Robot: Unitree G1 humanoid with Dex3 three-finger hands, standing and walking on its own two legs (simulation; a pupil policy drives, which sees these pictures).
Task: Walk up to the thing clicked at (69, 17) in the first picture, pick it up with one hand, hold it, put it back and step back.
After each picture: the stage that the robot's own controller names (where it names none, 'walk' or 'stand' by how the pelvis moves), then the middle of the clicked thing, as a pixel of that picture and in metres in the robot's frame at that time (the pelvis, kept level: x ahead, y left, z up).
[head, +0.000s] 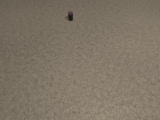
stand; (70, 16) +1.86 +0.17 -0.72
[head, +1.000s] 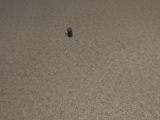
walk; (69, 32) +1.71 +0.30 -0.72
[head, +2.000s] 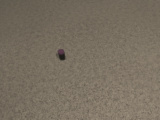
walk; (61, 54) +1.10 +0.32 -0.72
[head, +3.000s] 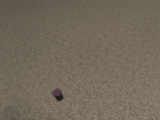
walk; (58, 94) +0.66 +0.29 -0.72
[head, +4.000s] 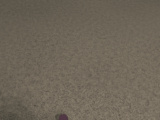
walk; out of the picture +0.45 +0.16 -0.71
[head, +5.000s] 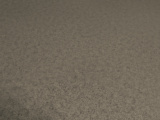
stand; out of the picture +0.37 +0.21 -0.71
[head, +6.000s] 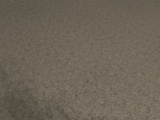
stand; out of the picture +0.34 +0.18 -0.71
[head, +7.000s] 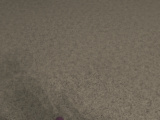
stand; out of the picture +0.37 +0.19 -0.70
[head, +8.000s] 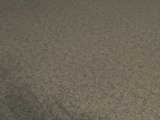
stand; out of the picture +0.36 +0.19 -0.72
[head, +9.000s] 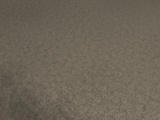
stand; out of the picture +0.36 +0.21 -0.73
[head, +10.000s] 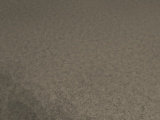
stand; out of the picture +0.35 +0.22 -0.73
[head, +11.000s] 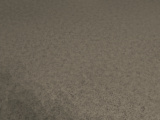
stand; out of the picture +0.34 +0.22 -0.73
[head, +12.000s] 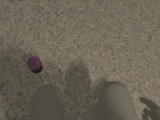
go down; (35, 65) +0.43 +0.20 -0.40
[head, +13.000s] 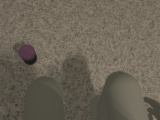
go down; (28, 55) +0.45 +0.21 -0.32
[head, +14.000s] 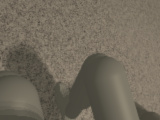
close in; out of the picture +0.44 +0.25 -0.23
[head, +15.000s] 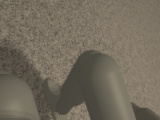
close; out of the picture +0.44 +0.27 -0.23
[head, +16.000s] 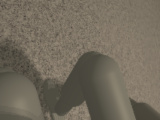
lift; out of the picture +0.42 +0.26 -0.24
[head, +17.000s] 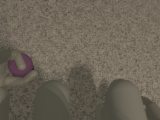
lift; (23, 70) +0.34 +0.22 -0.08
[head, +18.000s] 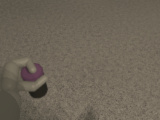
hold; (35, 81) +0.33 +0.17 +0.04
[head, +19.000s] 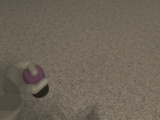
hold; (37, 82) +0.34 +0.17 +0.01
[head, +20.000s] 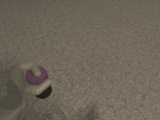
crouch; (40, 83) +0.33 +0.16 +0.00
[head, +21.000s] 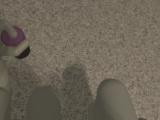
crouch; (17, 43) +0.46 +0.19 -0.09
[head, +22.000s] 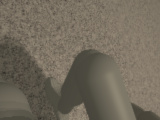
lower; out of the picture +0.45 +0.27 -0.24
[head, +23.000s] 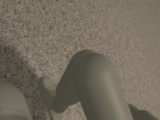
lower; out of the picture +0.46 +0.28 -0.24
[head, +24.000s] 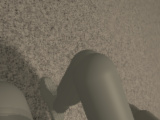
lower; out of the picture +0.46 +0.28 -0.24
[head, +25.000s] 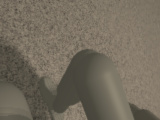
lower; out of the picture +0.46 +0.28 -0.24
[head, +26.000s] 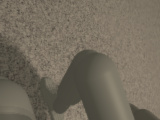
loosen; out of the picture +0.46 +0.26 -0.24
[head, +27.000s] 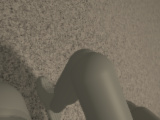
withdraw; out of the picture +0.45 +0.27 -0.25
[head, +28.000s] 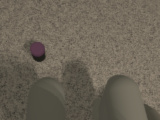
walk; (38, 52) +0.48 +0.19 -0.33
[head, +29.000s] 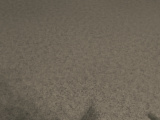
stand; out of the picture +0.40 +0.16 -0.66
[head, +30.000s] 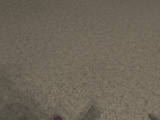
stand; out of the picture +0.41 +0.18 -0.67
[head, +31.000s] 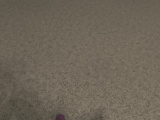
stand; out of the picture +0.41 +0.17 -0.68
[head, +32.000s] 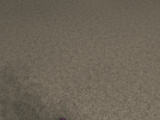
walk; out of the picture +0.41 +0.18 -0.72
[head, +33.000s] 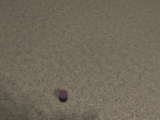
walk; (63, 96) +0.51 +0.10 -0.70
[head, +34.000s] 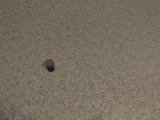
walk; (50, 65) +0.74 +0.24 -0.70
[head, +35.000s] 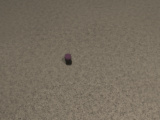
stand; (68, 59) +1.03 +0.21 -0.70
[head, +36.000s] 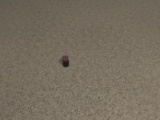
stand; (65, 61) +1.02 +0.19 -0.72
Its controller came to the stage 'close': yes
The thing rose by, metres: 0.71
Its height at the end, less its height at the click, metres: +0.00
